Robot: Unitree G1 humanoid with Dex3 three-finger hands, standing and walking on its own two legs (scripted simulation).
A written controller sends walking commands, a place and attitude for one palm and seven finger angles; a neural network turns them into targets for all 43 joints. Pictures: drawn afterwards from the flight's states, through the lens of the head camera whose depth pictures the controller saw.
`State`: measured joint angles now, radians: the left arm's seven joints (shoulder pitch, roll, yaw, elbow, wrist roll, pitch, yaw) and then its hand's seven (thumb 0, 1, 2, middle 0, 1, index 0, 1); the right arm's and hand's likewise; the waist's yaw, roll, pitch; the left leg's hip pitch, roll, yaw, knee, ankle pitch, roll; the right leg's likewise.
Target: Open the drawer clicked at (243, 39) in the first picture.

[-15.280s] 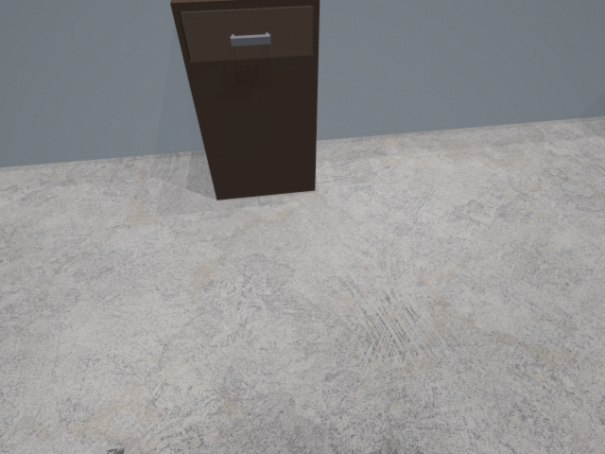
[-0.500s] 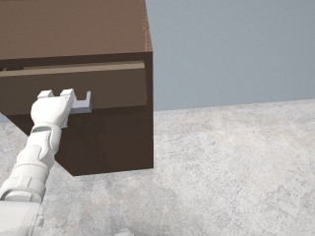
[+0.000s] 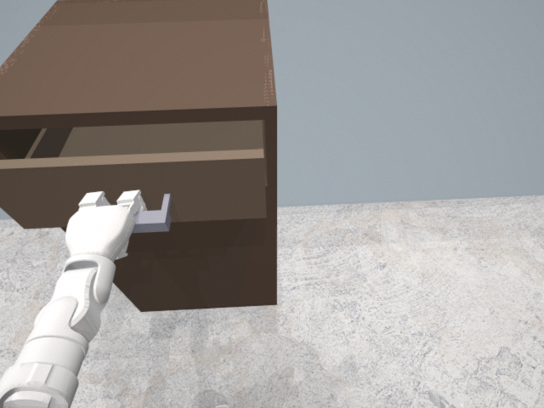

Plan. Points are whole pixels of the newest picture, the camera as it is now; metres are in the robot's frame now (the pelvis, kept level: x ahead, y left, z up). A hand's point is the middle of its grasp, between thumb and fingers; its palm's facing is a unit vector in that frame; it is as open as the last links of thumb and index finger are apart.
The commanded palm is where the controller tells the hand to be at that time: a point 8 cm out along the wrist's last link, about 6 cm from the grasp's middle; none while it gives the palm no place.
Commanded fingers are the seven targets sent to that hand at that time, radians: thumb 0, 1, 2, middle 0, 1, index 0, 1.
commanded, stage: pull the drawer open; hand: left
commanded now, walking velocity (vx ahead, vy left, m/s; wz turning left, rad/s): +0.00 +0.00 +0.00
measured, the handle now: (127, 211) +0.41 +0.25 +0.03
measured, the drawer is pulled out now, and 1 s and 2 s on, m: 0.09 0.21 0.30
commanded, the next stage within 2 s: open the thumb to release the handle in 1.98 s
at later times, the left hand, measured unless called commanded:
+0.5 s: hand (108, 284) +0.30 +0.25 +0.01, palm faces -0.01 -0.06 -1.00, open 5.8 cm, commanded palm +0.26 +0.25 +0.07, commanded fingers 0.00 0.90 0.90 -0.40 -1.35 -0.40 -1.35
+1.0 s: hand (98, 322) +0.24 +0.25 +0.01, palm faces -0.01 -0.08 -1.00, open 5.8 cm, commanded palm +0.21 +0.25 +0.07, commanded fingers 0.00 0.90 0.90 -0.40 -1.35 -0.40 -1.35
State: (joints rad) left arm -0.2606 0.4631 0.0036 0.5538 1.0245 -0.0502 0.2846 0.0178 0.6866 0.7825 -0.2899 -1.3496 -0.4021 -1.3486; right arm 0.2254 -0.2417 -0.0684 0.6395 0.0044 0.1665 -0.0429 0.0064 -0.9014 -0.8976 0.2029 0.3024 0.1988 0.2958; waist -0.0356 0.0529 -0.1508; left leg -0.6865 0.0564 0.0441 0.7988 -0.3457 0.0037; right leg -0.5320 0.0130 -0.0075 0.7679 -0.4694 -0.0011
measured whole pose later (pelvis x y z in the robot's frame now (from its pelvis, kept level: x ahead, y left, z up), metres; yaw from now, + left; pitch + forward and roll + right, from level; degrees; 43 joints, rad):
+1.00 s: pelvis -0.01 -0.01 +0.00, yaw +1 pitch +9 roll +0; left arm 0.19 0.43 0.00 0.13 0.99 -0.03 0.31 0.04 0.67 0.77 -0.30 -1.35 -0.41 -1.35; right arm 0.13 -0.22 -0.03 0.62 -0.02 0.11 -0.04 0.01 -0.90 -0.90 0.20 0.30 0.20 0.30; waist 0.02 0.06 -0.12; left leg -0.61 0.05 0.03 0.80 -0.34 -0.01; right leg -0.47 0.01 -0.02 0.80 -0.48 -0.01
